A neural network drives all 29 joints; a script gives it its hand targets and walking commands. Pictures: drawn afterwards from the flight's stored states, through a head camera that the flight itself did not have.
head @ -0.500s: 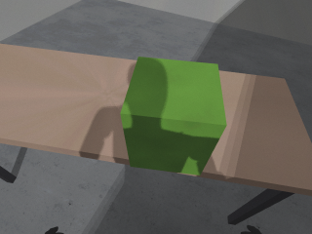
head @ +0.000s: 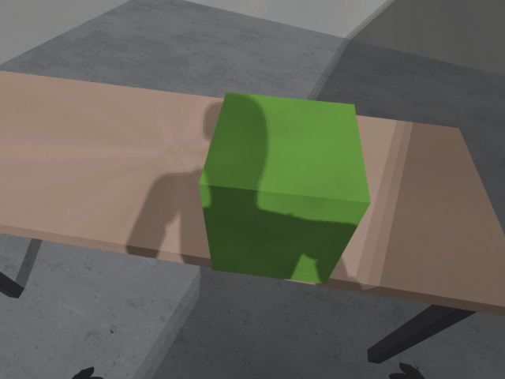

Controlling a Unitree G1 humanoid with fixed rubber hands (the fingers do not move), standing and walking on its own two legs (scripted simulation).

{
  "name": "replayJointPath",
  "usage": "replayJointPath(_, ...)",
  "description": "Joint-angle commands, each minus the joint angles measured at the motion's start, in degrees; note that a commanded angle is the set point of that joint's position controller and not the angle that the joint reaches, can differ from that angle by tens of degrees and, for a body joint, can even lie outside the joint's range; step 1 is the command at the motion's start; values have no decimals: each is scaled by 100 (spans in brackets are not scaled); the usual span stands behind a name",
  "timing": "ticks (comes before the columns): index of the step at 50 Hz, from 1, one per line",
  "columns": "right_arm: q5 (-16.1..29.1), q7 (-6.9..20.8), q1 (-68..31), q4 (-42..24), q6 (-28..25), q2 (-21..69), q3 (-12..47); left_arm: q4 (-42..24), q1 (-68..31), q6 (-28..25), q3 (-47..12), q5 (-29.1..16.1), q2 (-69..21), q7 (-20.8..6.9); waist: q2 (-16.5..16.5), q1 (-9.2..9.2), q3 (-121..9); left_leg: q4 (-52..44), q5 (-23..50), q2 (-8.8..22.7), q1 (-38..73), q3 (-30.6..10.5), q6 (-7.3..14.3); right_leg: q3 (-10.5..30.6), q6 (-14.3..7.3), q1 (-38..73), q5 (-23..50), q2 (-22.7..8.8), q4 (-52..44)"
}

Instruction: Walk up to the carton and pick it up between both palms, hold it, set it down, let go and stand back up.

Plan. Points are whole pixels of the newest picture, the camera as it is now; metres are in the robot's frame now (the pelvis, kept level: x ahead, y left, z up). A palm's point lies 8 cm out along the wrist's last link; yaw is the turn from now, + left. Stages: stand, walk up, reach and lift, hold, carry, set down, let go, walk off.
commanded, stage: walk up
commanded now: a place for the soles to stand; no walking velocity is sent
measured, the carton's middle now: (278, 193) +0.40 -0.03 +0.05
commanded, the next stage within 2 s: none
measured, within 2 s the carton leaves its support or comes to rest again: neither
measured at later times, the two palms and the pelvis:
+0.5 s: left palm out of the picture +0.09 +0.29 -0.11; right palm out of the picture +0.09 -0.29 -0.11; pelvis +0.00 -0.01 +0.00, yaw -1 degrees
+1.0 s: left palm out of the picture +0.09 +0.29 -0.11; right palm out of the picture +0.08 -0.29 -0.11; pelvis -0.01 +0.00 +0.00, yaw -4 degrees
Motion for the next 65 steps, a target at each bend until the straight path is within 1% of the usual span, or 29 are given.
replayJointPath(1, 4, -45, -129, -410, -66, -1438, -504, -235, 69, -100, 366, 143, 1227, 47, -225, -57, -508, -526, -438, 742, 1004, -405, 367, 976, -357, -333, 292, -401, -610)
replayJointPath(3, -1, -57, -32, -439, -85, -1566, -541, -272, 1, -94, 328, 148, 1210, 23, -109, -103, -310, -688, -724, 744, 942, -532, 326, 970, -316, -410, 470, -327, -486)
replayJointPath(8, 15, -61, -155, -522, -108, -1549, -548, -310, 62, -63, 323, 118, 1081, 47, 103, 12, -591, -753, 247, 1158, 950, -678, 660, 467, -192, -85, 911, -98, 119)
replayJointPath(11, 2, -80, -84, -518, -99, -1648, -635, -294, 127, -56, 376, 129, 1287, 41, 326, -19, -592, -374, 837, 1084, 1140, -563, 524, 349, -215, -270, 1408, -122, 309)
replayJointPath(14, 27, -88, -265, -609, -32, -1498, -544, -285, 201, -135, 398, 127, 1278, 67, -222, -3, -689, 7, 592, 795, 1082, -148, 448, 794, -371, 7, 1600, -419, -124)
replayJointPath(15, 27, -78, -143, -627, -28, -1467, -541, -320, 169, -119, 368, 120, 1185, 67, -87, -36, -712, 115, 247, 606, 820, -68, 351, 1028, -508, 77, 1692, -565, -254)
replayJointPath(17, 69, -72, -299, -590, 21, -1306, -521, -279, 141, -120, 387, 163, 1393, 97, -691, -75, -395, 360, -596, 122, 657, 21, 146, 1828, -735, -126, 1563, -879, -745)
replayJointPath(20, 67, -50, -173, -510, -23, -1279, -508, -333, -58, -91, 369, 148, 1436, 80, -674, -87, -369, -66, -781, 224, 930, -10, 103, 1715, -641, -300, 940, -903, -977)
replayJointPath(23, 36, -67, -76, -344, -86, -1453, -532, -286, -102, -108, 358, 102, 1274, 76, -629, -125, -714, -278, 337, 598, 1185, -263, 243, 1238, -449, -80, 1495, -620, -632)
replayJointPath(25, 7, -78, -59, -388, -98, -1492, -525, -319, -68, -114, 344, 58, 1218, 81, 45, -79, -768, -343, 503, 695, 1154, -393, 319, 1177, -454, -77, 1334, -497, -424)
replayJointPath(27, 52, -74, -124, -332, -89, -1622, -571, -307, -35, -74, 309, 67, 1192, 56, -134, -25, -282, -678, -4, 917, 966, -648, 451, 861, -341, -329, 788, -235, -296)
replayJointPath(31, -17, -56, -423, -549, -97, -1679, -601, -198, 355, -2, 322, 121, 1095, 22, 683, 61, -220, -1398, -991, 1587, 557, -1190, 830, 361, -238, -181, -393, 143, 496)
replayJointPath(33, -90, -54, -564, -611, -58, -1718, -623, -245, 423, -45, 341, 101, 1084, 20, 1074, 219, -253, -1019, -442, 1475, 388, -776, 898, 322, -280, -195, -557, 10, 632)
replayJointPath(36, -25, -84, -264, -604, -36, -1674, -602, -190, 362, -104, 392, 152, 1217, 50, 196, 31, -299, -301, -64, 1079, 639, -405, 622, 562, -421, -45, 934, -187, -11)
replayJointPath(38, 60, -93, -182, -721, -27, -1468, -548, -291, 332, -136, 440, 168, 1507, 57, -491, -43, -535, 523, -84, 434, 636, 151, 239, 1389, -612, 179, 2076, -717, -425)
replayJointPath(40, 106, -77, -165, -696, 26, -1263, -494, -444, 221, -163, 525, 214, 1706, 88, -800, -70, -392, 859, -961, 3, 0, 8, 76, 2238, -996, 450, 2255, -1083, -654)
replayJointPath(41, 45, -103, -262, -639, 45, -1136, -474, -353, 270, -136, 470, 184, 1585, 101, -570, -51, -313, 766, -1507, -84, -78, -34, 88, 2472, -1080, 436, 2090, -1229, -758)
replayJointPath(43, 63, -104, -201, -567, -12, -1277, -492, -395, 145, -100, 406, 145, 1575, 143, -595, -60, -161, 406, -1195, -59, 262, -130, 47, 2343, -1061, 45, 2236, -1208, -839)
replayJointPath(44, 90, -98, -124, -503, -42, -1264, -521, -333, -142, -94, 413, 126, 1527, 124, -759, -206, -84, 104, -467, 78, 541, -236, 127, 2189, -915, -87, 2234, -1110, -801)
replayJointPath(46, 80, -99, 28, -451, -86, -1478, -588, -373, -36, -84, 378, 66, 1364, 113, -458, -221, -500, -358, 848, 337, 1218, -228, 214, 1509, -471, 175, 2555, -674, -435)
replayJointPath(48, 124, -117, 183, -350, -114, -1617, -660, -390, -94, -78, 317, 82, 1346, 111, -236, -188, -954, -244, 2144, 941, 1518, -523, 368, 902, -332, 185, 2491, -250, 315)
replayJointPath(50, 34, -122, -87, -456, -99, -1701, -708, -412, -19, 19, 318, 64, 1119, 98, 252, -118, -544, -703, 935, 1449, 1356, -876, 791, 534, -133, -398, 683, 127, 557)
replayJointPath(53, -5, -130, -384, -491, -118, -1754, -656, -293, 235, 46, 340, 114, 1040, 81, 854, 44, -68, -1228, 728, 1925, 593, -1210, 1107, 294, -184, -326, -921, 123, 985)
replayJointPath(55, -62, -105, -521, -661, -117, -1829, -665, -277, 298, 32, 316, 116, 1123, 27, 946, 161, 30, -1072, 407, 1765, 472, -1026, 986, 225, -232, -286, -1206, 87, 618)
replayJointPath(57, -20, -93, -491, -709, -87, -1738, -616, -129, 432, -44, 354, 111, 1214, 14, 855, 165, -215, -412, 689, 1242, 535, -374, 629, 392, -224, 126, 603, -40, 86)
replayJointPath(59, 50, -73, -305, -718, -38, -1499, -618, -144, 484, -99, 382, 174, 1398, 44, 216, 21, -491, 106, 214, 720, 864, 80, 289, 952, -386, 141, 1509, -262, -230)
replayJointPath(62, 76, -88, -153, -657, 37, -1364, -504, -242, -88, -138, 359, 174, 1585, 95, -373, -204, 121, 211, -1376, 176, 394, 55, 108, 2168, -774, -379, 483, -839, -999)
replayJointPath(63, 91, -66, -96, -509, 52, -1363, -520, -206, 16, -122, 446, 171, 1630, 95, -653, -96, 143, 359, -1624, -28, 442, 37, 141, 2507, -914, -462, -15, -966, -1262)
replayJointPath(65, 83, -46, -285, -539, -16, -1388, -567, -198, 12, -107, 339, 161, 1556, 98, -910, -63, 232, 20, -1028, 75, 579, -82, 118, 2414, -800, -533, 34, -922, -1396)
